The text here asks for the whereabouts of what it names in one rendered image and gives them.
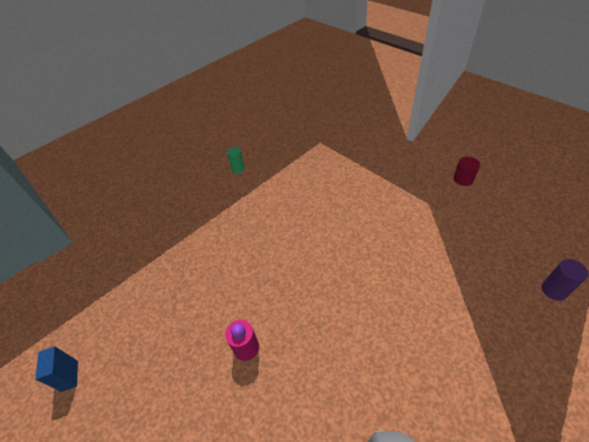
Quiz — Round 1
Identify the sofa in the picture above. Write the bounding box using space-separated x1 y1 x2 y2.
0 146 72 284

